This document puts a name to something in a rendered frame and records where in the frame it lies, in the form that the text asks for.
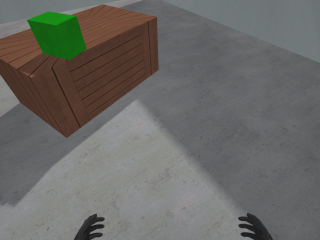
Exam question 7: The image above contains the robot right hand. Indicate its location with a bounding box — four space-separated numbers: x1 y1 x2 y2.
238 213 273 240

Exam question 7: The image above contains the robot left hand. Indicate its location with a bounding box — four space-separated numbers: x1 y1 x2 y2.
74 214 105 240

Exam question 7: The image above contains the carton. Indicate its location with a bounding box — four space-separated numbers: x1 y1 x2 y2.
27 11 87 60

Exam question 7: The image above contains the pedestal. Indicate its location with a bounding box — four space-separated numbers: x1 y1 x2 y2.
0 4 159 138

